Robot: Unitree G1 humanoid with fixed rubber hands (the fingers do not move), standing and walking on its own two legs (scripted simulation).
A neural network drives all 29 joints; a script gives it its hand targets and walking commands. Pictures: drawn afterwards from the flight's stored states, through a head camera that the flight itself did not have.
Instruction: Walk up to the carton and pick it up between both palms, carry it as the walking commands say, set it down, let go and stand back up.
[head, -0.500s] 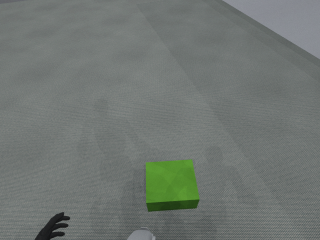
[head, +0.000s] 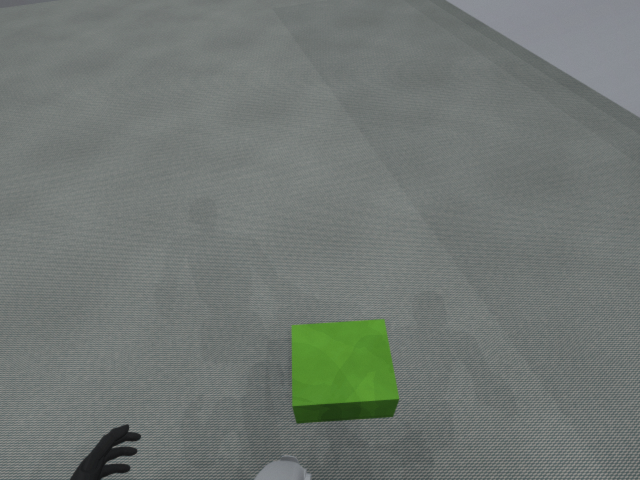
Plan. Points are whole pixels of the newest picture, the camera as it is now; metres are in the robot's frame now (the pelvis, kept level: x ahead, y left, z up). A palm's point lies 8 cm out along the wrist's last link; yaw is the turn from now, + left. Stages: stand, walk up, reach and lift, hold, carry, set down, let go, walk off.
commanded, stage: walk up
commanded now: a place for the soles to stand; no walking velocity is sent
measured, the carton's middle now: (341, 370) +0.53 +0.00 -0.65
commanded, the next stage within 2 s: none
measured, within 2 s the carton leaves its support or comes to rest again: neither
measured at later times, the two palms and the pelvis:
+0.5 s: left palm out of the picture +0.13 +0.31 -0.06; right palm out of the picture +0.08 -0.33 -0.08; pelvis +0.00 +0.00 +0.00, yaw +0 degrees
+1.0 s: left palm out of the picture +0.13 +0.31 -0.06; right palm out of the picture +0.08 -0.33 -0.08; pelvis +0.00 -0.01 +0.00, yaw +0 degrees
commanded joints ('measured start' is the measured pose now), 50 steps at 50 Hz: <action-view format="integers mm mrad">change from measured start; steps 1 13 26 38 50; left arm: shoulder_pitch -66 -74 -67 -68 -29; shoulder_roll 183 214 221 248 253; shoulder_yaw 55 65 69 76 77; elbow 3 3 8 21 42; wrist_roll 3 13 17 20 21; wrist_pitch -12 -16 -22 -27 -28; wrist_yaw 12 9 11 8 9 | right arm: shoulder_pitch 29 20 9 -6 -53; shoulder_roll -236 -204 -194 -190 -179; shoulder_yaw -86 -81 -72 -71 -68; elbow -29 -27 -34 -31 -41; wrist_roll -32 -25 -20 -21 -17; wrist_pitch -28 -24 -23 -15 -7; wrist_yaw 9 13 10 17 12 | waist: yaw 2 -5 4 -9 11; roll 106 -19 -43 -51 -81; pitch -137 -106 -113 -69 -22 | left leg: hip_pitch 235 194 159 88 8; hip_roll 146 68 55 42 20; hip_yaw -340 -130 -101 -34 -16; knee -279 -174 -144 -142 -93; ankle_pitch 187 229 267 133 20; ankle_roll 154 87 79 36 23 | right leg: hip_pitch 3 58 110 130 121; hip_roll -23 -92 -113 -175 -226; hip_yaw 37 77 101 196 287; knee -90 -216 -235 -351 -462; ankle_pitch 94 185 254 171 33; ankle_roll -38 -83 -101 -145 -177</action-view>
